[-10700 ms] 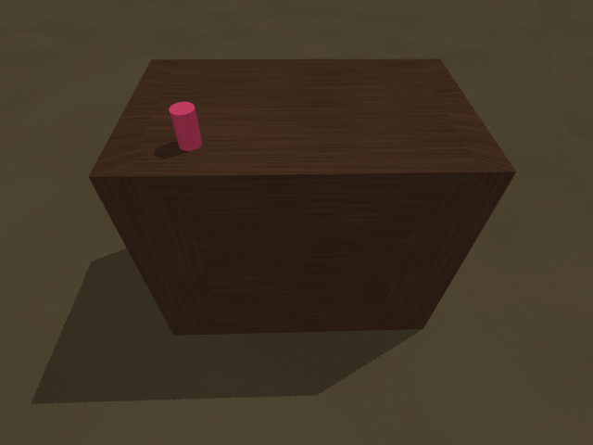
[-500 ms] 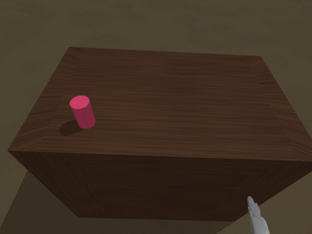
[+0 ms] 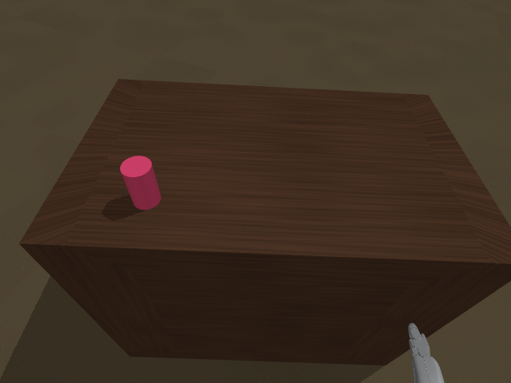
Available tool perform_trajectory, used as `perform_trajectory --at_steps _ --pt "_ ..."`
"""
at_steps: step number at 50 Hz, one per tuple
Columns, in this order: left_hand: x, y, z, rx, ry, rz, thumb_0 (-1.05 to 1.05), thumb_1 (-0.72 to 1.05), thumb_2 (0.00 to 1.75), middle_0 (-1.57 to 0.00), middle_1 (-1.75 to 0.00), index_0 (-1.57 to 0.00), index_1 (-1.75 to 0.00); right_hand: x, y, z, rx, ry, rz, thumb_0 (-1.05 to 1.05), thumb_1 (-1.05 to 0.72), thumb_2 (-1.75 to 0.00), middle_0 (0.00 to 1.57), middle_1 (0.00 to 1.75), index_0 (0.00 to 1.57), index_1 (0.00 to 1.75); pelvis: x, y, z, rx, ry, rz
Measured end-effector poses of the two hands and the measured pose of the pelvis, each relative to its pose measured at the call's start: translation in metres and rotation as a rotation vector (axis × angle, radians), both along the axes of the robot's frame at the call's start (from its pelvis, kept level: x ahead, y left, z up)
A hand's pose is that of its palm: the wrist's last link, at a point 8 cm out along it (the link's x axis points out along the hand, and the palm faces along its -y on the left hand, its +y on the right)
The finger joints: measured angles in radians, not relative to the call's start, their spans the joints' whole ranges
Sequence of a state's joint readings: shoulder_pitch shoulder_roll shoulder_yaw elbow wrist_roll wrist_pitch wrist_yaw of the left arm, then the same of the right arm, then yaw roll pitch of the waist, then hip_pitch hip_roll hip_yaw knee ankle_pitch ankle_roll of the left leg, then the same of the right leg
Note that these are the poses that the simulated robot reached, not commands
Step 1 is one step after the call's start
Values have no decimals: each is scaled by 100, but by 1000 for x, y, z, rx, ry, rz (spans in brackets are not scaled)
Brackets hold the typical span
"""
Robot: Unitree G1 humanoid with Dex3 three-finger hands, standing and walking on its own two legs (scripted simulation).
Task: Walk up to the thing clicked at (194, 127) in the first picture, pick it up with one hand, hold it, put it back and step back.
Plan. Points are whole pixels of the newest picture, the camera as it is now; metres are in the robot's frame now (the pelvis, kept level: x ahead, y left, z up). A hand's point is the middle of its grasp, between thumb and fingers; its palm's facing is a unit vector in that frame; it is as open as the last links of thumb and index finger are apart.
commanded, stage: approach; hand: left
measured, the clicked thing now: (141, 183) +0.47 +0.21 +0.03
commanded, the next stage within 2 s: close in in 0.46 s
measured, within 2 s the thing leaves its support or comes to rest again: neither
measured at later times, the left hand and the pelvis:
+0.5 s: hand (22, 216) +0.35 +0.34 +0.09, palm faces +0.15 -0.99 +0.03, open 17.6 cm; pelvis -0.01 +0.00 -0.01, yaw +0 degrees
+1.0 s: hand (111, 211) +0.39 +0.24 +0.04, palm faces +0.16 -0.99 +0.02, open 17.3 cm; pelvis -0.01 -0.01 -0.04, yaw -1 degrees
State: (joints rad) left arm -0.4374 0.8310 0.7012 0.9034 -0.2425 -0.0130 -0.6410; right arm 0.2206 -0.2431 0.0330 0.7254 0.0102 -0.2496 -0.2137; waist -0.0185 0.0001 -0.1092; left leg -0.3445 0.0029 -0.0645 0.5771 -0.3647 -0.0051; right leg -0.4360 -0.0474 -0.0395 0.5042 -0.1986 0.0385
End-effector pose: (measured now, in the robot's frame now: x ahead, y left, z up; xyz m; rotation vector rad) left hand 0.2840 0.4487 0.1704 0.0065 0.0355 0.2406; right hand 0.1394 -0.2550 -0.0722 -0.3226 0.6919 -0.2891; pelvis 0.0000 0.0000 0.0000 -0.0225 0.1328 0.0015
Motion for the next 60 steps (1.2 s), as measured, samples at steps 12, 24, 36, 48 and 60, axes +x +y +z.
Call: perform_trajectory --at_steps 12,24,36,48,60 --pt "-4 -2 -5 -8 11 0 -1 -50 4 -4 -3 -4 -4 3 5 -4 9 12 20 -1 52 -6 6 5 5 5 0 -2 0 1 0 7" --pt "29 -53 -70 -55 74 -87 -1 -56 3 -4 -4 -4 -4 2 10 -6 23 -3 59 -1 54 -5 6 6 6 6 -7 -2 -7 6 30 7" --pt "77 -125 -138 -64 3 -88 -2 -58 3 -4 -5 -6 -5 -29 -13 -21 11 76 1 -1 53 -5 6 6 5 6 -17 -3 -29 -1 109 -24" --pt "83 -156 -129 -24 -15 -85 -2 -51 2 -5 -5 -7 -4 -19 -2 -20 88 2 18 -1 52 -5 6 5 5 6 -14 -5 -37 5 104 -26" --pt "86 -174 -129 -19 -13 -72 -1 -49 0 -6 -2 -8 -1 -25 -2 -18 111 15 44 -1 52 -5 6 5 5 5 -17 -9 -39 13 93 -23"
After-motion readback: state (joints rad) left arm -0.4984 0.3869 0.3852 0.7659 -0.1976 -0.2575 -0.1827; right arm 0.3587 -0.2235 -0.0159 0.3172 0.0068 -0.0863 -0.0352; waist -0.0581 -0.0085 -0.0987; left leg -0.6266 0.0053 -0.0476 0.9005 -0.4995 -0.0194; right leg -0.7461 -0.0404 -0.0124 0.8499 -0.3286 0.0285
